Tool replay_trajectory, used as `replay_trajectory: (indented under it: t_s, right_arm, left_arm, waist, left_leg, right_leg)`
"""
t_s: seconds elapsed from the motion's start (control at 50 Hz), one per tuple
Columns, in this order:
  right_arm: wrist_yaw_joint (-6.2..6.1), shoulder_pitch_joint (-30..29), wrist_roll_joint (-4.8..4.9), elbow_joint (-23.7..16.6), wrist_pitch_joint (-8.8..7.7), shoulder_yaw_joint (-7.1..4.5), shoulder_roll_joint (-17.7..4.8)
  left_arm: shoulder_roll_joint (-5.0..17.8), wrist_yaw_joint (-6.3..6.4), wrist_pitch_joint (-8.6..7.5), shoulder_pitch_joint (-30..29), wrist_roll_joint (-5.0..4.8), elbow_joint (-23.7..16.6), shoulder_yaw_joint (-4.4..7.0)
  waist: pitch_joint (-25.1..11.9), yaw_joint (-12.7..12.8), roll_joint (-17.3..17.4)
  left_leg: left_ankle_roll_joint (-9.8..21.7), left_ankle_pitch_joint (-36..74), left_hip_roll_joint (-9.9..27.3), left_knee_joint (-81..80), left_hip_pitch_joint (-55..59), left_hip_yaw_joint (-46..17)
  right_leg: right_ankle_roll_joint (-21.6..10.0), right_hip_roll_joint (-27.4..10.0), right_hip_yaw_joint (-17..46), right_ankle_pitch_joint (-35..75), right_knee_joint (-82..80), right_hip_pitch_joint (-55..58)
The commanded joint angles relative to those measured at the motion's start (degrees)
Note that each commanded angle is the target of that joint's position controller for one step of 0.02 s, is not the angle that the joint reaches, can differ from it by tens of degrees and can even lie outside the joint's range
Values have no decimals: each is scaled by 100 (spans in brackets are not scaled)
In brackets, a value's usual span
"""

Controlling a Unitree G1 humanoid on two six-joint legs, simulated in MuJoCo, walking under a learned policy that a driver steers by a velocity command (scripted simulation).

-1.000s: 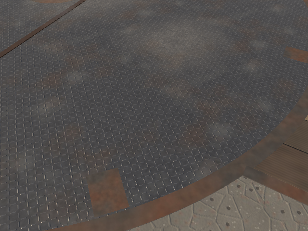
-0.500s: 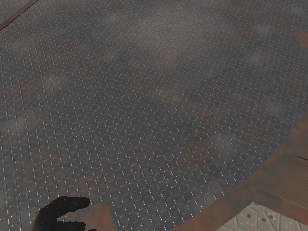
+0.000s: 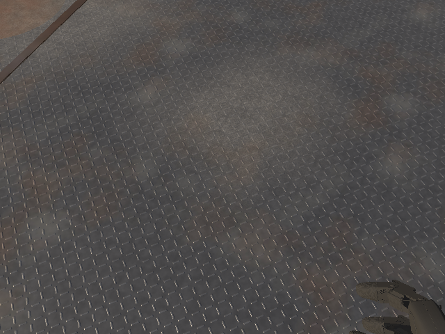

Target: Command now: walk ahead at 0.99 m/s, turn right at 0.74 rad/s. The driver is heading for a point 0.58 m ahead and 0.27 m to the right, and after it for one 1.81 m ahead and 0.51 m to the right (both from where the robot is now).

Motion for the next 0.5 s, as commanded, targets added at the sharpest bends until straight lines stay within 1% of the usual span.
replay_trajectory:
  t_s: [0.02, 0.04, 0.06, 0.08, 0.1, 0.12, 0.14, 0.16, 0.18, 0.2, 0.22, 0.24, 0.26, 0.28, 0.3, 0.32, 0.34, 0.36, 0.38, 0.4, 0.42, 0.44, 0.46, 0.48, 0.5]
  right_arm:
    - [-48, 2140, -38, 328, 38, -526, -1196]
    - [-24, 1912, -9, 376, 7, -457, -846]
    - [-37, 1894, -18, 474, -9, -424, -704]
    - [-54, 1993, 26, 632, -38, -366, -534]
    - [-29, 2100, 88, 776, -77, -330, -388]
    - [1, 2251, 172, 901, -106, -308, -283]
    - [16, 2205, 219, 930, -149, -337, -445]
    - [28, 2112, 239, 932, -188, -340, -435]
    - [39, 2034, 218, 926, -227, -330, -431]
    - [48, 1968, 185, 911, -256, -331, -460]
    - [30, 2013, 176, 950, -254, -318, -403]
    - [35, 2266, 192, 977, -244, -313, -494]
    - [11, 2086, 164, 887, -294, -418, -1032]
    - [-31, 2017, 198, 949, -313, -418, -962]
    - [-54, 2228, 210, 965, -281, -398, -954]
    - [-95, 2492, 190, 948, -191, -413, -1083]
    - [-175, 2641, 195, 929, -97, -457, -1324]
    - [-210, 2568, 178, 868, 25, -527, -1571]
    - [-220, 2325, 147, 748, 149, -596, -1753]
    - [-196, 2102, 117, 616, 247, -624, -1764]
    - [-111, 2100, 85, 618, 269, -584, -1424]
    - [-65, 2095, -42, 276, 183, -338, -464]
    - [-26, 2067, 158, -531, 3, -309, -643]
    - [-39, 1662, 129, -486, -144, -309, -958]
    - [-55, 1486, 151, -420, -180, -319, -1069]
  left_arm:
    - [651, 43, -54, -557, -102, -876, 126]
    - [616, -8, -7, -816, -25, -893, 123]
    - [516, -73, 61, -964, 44, -916, 130]
    - [363, -142, 166, -958, 143, -1005, 119]
    - [190, -194, 274, -1036, 185, -1089, 93]
    - [82, -226, 342, -1262, 202, -1233, 65]
    - [8, -285, 413, -1430, 211, -1426, 23]
    - [69, -339, 460, -1722, 233, -1565, 2]
    - [106, -384, 473, -1976, 230, -1708, -17]
    - [162, -411, 479, -2162, 201, -1805, -32]
    - [265, -420, 497, -2321, 169, -1795, -14]
    - [223, -414, 479, -2386, 162, -1865, -52]
    - [97, -485, 475, -2622, 173, -2185, -160]
    - [384, -515, 491, -2825, 219, -2127, -92]
    - [545, -505, 479, -2975, 205, -2067, -41]
    - [599, -489, 435, -2891, 173, -2016, -36]
    - [639, -484, 411, -2671, 171, -1993, -22]
    - [759, -438, 397, -2079, 148, -1852, 38]
    - [953, -364, 388, -1078, 123, -1605, 147]
    - [1219, -256, 372, 130, 114, -1217, 319]
    - [1456, -110, 402, 124, 75, -1061, 477]
    - [1845, -89, 441, -386, 45, -1134, 516]
    - [2271, -87, 514, -439, 189, -1362, 607]
    - [1929, -34, 504, -469, 234, -1415, 586]
    - [1607, 6, 438, -681, 212, -1375, 514]
  waist:
    - [-1695, -1132, 933]
    - [-1085, -1046, 391]
    - [-755, -937, 273]
    - [-554, -743, 410]
    - [-421, -635, 461]
    - [-279, -622, 385]
    - [-209, -516, 630]
    - [-10, -486, 549]
    - [140, -444, 527]
    - [261, -397, 496]
    - [286, -448, 328]
    - [386, -433, 162]
    - [472, -236, 669]
    - [606, -272, 375]
    - [615, -409, 120]
    - [487, -407, 143]
    - [203, -214, 361]
    - [-195, 136, 566]
    - [-694, 628, 718]
    - [-1228, 1082, 597]
    - [-980, 862, -81]
    - [-492, 102, -1164]
    - [-1741, -119, -1401]
    - [-1161, -49, -288]
    - [-388, -282, 343]
  left_leg:
    - [663, -3458, 2231, -1957, 4774, -3967]
    - [590, -2463, 2046, -1984, 3965, -3072]
    - [477, -1674, 1838, -2076, 3428, -2376]
    - [387, -1265, 1705, -2161, 2990, -1811]
    - [281, -992, 1608, -2232, 2758, -1376]
    - [155, -495, 1464, -2245, 2702, -875]
    - [225, -504, 1650, -2436, 2539, -765]
    - [186, -286, 1563, -2623, 2343, -398]
    - [124, -22, 1413, -2742, 2148, 37]
    - [77, 308, 1249, -2807, 2031, 402]
    - [-23, 751, 862, -2828, 2156, 867]
    - [-150, 2006, 746, -2695, 2386, 1238]
    - [-14, 1506, 1417, -2952, 2091, 1044]
    - [-9, 1728, 1294, -3139, 2193, 1267]
    - [-73, 2984, 1072, -2941, 2678, 1480]
    - [-124, 4667, 1056, -2447, 3207, 1577]
    - [-140, 5799, 1209, -1900, 3528, 1570]
    - [-117, 6498, 1324, -1072, 3673, 1526]
    - [-17, 6819, 1457, 167, 3522, 1405]
    - [45, 6043, 1463, 1874, 2897, 1203]
    - [-79, 1580, 694, 3892, 1540, 1097]
    - [-198, -2481, -95, 5910, -317, 634]
    - [-344, -2269, -326, 6228, -1772, -508]
    - [-323, -1811, 38, 5778, -2180, -786]
    - [-360, -1467, 213, 5248, -1969, -781]
  right_leg:
    - [-260, -434, -41, 868, 3309, -4215]
    - [-236, -638, -85, 1170, 3063, -4140]
    - [-199, -785, -91, 1220, 2920, -4008]
    - [-138, -889, -110, 1238, 2837, -3870]
    - [-108, -989, -142, 1232, 2793, -3850]
    - [-101, -1079, -186, 1291, 2763, -4010]
    - [-34, -1149, -274, 1380, 2690, -4213]
    - [15, -1211, -345, 1669, 2569, -4340]
    - [36, -1169, -464, 2019, 2277, -4332]
    - [29, -1131, -578, 2355, 1914, -4276]
    - [-25, -922, -784, 2610, 1653, -4223]
    - [-121, -702, -1147, 2621, 1320, -4230]
    - [-196, -1154, -879, 2807, 385, -3842]
    - [-243, -1018, -1135, 3041, 141, -3606]
    - [-331, -633, -1560, 3022, -130, -3537]
    - [-424, -309, -1830, 2796, -308, -3410]
    - [-527, -125, -1879, 2536, -484, -3032]
    - [-609, 41, -1863, 2244, -496, -2392]
    - [-728, 186, -1735, 1835, -427, -1414]
    - [-885, 313, -1376, 1440, -766, -25]
    - [-1037, 26, -602, 950, -1094, 788]
    - [-1212, -738, 1155, 2410, -985, 898]
    - [-2254, -1577, 3899, 877, -2710, 2222]
    - [-2044, -1806, 4361, 60, -3559, 1783]
    - [-1812, -1661, 3821, 1044, -3529, 835]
